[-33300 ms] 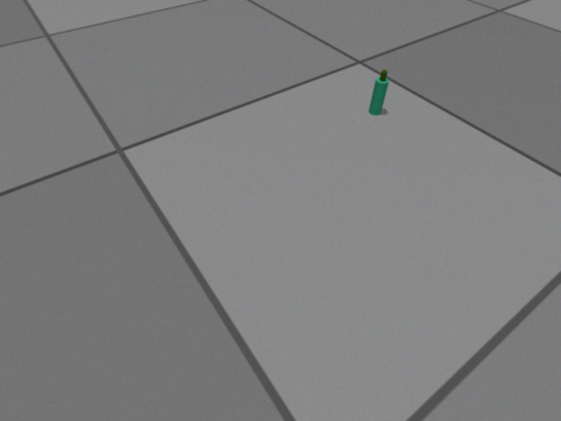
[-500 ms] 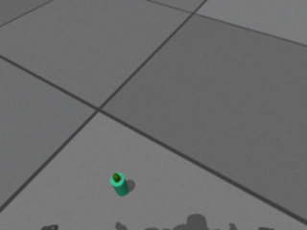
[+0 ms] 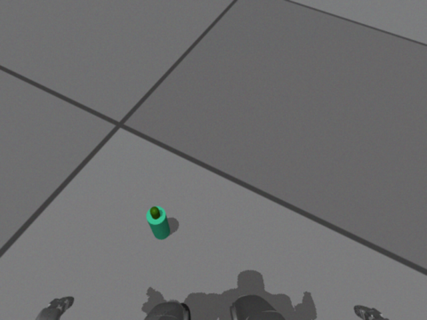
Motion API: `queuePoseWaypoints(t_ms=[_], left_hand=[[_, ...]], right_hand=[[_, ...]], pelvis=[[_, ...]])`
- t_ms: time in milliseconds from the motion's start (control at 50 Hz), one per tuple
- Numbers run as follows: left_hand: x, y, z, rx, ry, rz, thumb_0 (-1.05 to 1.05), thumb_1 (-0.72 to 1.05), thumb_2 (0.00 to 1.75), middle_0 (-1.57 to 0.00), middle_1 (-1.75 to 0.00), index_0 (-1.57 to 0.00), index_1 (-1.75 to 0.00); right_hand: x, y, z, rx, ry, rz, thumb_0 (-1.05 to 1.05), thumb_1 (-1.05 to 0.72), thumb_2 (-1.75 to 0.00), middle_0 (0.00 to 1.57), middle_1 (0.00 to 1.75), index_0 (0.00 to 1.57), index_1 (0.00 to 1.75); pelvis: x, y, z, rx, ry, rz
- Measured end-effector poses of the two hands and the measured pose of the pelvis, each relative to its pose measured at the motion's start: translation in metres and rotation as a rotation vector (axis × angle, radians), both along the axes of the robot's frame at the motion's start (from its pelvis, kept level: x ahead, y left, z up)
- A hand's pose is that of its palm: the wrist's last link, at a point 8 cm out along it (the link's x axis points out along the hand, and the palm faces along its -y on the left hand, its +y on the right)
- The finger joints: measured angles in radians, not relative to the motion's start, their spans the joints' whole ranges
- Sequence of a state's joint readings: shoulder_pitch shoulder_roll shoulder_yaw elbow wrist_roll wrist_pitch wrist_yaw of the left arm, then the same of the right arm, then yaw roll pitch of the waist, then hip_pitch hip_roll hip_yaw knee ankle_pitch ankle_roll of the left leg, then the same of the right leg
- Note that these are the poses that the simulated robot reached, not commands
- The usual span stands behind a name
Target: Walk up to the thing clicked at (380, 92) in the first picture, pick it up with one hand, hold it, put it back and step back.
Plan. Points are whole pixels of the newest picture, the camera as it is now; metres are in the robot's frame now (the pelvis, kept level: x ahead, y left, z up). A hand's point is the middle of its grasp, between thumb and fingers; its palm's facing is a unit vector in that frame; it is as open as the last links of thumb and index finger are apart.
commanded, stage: step back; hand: left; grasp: from the side
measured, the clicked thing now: (158, 221) +0.49 +0.20 -0.62
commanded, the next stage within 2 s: none
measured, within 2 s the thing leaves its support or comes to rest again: neither
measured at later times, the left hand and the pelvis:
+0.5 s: hand out of the picture -0.01 +0.24 -0.14, palm faces +0.04 -0.91 -0.41, open 7.4 cm; pelvis -0.14 -0.03 -0.01, yaw +4 degrees
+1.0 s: hand out of the picture -0.24 +0.20 -0.15, palm faces -0.01 -0.91 -0.41, open 7.4 cm; pelvis -0.31 -0.07 -0.01, yaw -1 degrees
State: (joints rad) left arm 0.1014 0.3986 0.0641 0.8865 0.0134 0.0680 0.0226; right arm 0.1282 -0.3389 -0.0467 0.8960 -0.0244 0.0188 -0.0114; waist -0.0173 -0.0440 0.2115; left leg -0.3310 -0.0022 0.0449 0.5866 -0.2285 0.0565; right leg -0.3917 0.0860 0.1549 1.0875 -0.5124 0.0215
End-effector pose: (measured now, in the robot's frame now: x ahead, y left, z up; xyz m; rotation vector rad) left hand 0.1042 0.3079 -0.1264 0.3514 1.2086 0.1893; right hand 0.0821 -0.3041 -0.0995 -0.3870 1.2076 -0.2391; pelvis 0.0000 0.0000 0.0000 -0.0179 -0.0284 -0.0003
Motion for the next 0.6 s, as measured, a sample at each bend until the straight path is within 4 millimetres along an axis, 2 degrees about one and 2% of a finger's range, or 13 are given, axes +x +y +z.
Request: queuePoseWaypoints(t_ms=[140, 200, 280, 380, 440, 500, 540, 600], left_hand=[[-0.045, -0.017, 0.002, 0.033, -0.006, -0.018, 0.00, 0.90, 0.90, -0.20, -0.30, -0.20, -0.30], [-0.072, -0.029, 0.011, 0.037, -0.020, -0.008, 0.00, 0.90, 0.90, -0.20, -0.30, -0.20, -0.30], [-0.103, -0.036, 0.029, 0.050, -0.027, 0.015, 0.00, 0.90, 0.90, -0.20, -0.30, -0.20, -0.30], [-0.114, -0.034, 0.040, 0.066, -0.075, 0.017, 0.00, 0.90, 0.90, -0.21, -0.30, -0.20, -0.30], [-0.118, -0.030, 0.039, 0.067, -0.129, 0.014, 0.00, 0.90, 0.90, -0.21, -0.30, -0.20, -0.30], [-0.128, -0.024, 0.029, 0.051, -0.172, 0.017, 0.00, 0.90, 0.90, -0.20, -0.30, -0.20, -0.30], [-0.139, -0.020, 0.019, 0.034, -0.180, 0.022, 0.00, 0.90, 0.90, -0.20, -0.30, -0.20, -0.30], [-0.164, -0.020, 0.012, 0.008, -0.147, 0.043, 0.00, 0.90, 0.90, -0.20, -0.30, -0.20, -0.30]], right_hand=[[-0.022, -0.022, -0.019, 0.034, -0.080, 0.009, 0.01, -0.90, -0.90, 0.20, 0.30, 0.21, 0.30], [-0.037, -0.034, -0.026, 0.051, -0.087, -0.006, 0.01, -0.90, -0.90, 0.20, 0.30, 0.21, 0.30], [-0.061, -0.040, -0.019, 0.066, -0.068, -0.015, 0.01, -0.90, -0.90, 0.20, 0.30, 0.21, 0.30], [-0.103, -0.047, -0.015, 0.043, -0.009, 0.002, 0.01, -0.90, -0.90, 0.20, 0.30, 0.21, 0.30], [-0.128, -0.047, -0.017, 0.019, 0.044, 0.026, 0.01, -0.90, -0.90, 0.20, 0.30, 0.21, 0.30], [-0.149, -0.042, -0.019, -0.001, 0.070, 0.056, 0.01, -0.90, -0.90, 0.20, 0.30, 0.21, 0.30], [-0.161, -0.035, -0.018, -0.010, 0.069, 0.062, 0.01, -0.90, -0.90, 0.20, 0.30, 0.21, 0.30], [-0.178, -0.025, -0.010, 0.003, 0.051, 0.076, 0.01, -0.90, -0.90, 0.20, 0.30, 0.21, 0.30]], pelvis=[[-0.041, -0.020, -0.015, 0.023, -0.019, -0.040], [-0.059, -0.028, -0.014, -0.008, -0.040, -0.019], [-0.076, -0.033, -0.002, 0.051, -0.034, -0.030], [-0.103, -0.034, 0.003, 0.048, 0.001, 0.004], [-0.122, -0.032, 0.000, 0.035, 0.006, 0.039], [-0.143, -0.027, -0.007, 0.024, 0.001, 0.073], [-0.159, -0.024, -0.012, 0.046, -0.019, 0.077], [-0.177, -0.023, -0.008, 0.034, -0.031, 0.071]])
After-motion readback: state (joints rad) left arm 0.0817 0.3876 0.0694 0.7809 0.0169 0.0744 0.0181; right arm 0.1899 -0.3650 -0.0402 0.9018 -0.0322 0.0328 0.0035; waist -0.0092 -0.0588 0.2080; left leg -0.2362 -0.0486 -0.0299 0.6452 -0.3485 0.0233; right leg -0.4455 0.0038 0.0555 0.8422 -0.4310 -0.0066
